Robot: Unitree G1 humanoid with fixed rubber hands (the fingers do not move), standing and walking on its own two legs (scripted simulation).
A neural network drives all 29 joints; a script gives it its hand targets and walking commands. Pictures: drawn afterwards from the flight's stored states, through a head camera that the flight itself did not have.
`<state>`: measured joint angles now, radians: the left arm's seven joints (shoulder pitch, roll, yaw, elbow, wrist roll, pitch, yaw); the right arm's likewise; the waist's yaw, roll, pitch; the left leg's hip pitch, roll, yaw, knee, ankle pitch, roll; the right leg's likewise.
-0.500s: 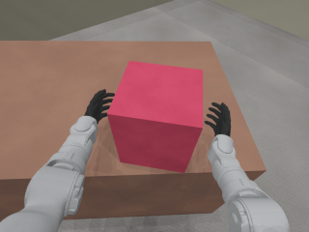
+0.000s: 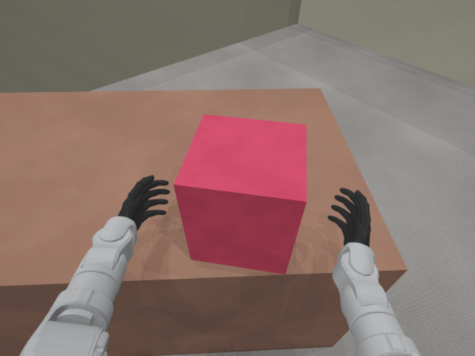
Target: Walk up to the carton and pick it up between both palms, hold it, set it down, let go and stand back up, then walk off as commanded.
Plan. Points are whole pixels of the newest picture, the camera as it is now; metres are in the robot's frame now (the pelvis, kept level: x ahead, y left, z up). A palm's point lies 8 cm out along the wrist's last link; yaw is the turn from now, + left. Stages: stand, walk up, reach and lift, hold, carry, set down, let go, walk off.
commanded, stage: set down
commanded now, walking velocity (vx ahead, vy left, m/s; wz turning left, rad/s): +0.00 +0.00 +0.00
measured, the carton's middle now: (245, 195) +0.43 -0.05 +0.01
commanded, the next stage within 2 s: none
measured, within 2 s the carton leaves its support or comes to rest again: neither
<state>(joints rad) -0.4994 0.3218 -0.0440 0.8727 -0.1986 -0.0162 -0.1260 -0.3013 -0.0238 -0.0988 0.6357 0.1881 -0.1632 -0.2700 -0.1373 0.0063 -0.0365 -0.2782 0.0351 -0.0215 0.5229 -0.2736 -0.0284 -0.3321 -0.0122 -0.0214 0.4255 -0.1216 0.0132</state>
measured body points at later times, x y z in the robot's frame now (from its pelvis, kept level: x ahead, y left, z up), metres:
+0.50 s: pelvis +0.02 +0.00 +0.01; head +0.02 +0.01 +0.46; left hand +0.31 +0.20 +0.03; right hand +0.24 -0.22 +0.03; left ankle +0.00 +0.13 -0.74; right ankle +0.06 -0.13 -0.74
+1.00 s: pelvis +0.02 +0.00 +0.01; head +0.02 +0.01 +0.46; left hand +0.25 +0.22 +0.01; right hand +0.21 -0.21 +0.02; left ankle +0.00 +0.13 -0.74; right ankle +0.06 -0.13 -0.74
